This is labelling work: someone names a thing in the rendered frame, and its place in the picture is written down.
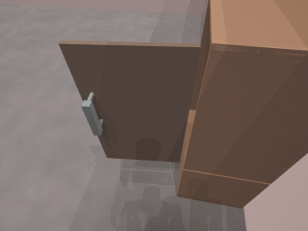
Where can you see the cupboard door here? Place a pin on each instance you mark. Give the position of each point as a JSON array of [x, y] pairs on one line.
[[142, 91]]

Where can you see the handle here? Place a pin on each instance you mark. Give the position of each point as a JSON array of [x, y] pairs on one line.
[[91, 116]]

